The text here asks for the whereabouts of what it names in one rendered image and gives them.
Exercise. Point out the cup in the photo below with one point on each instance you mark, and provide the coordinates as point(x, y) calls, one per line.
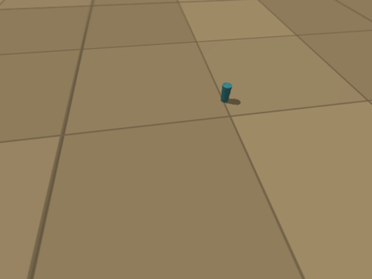
point(225, 93)

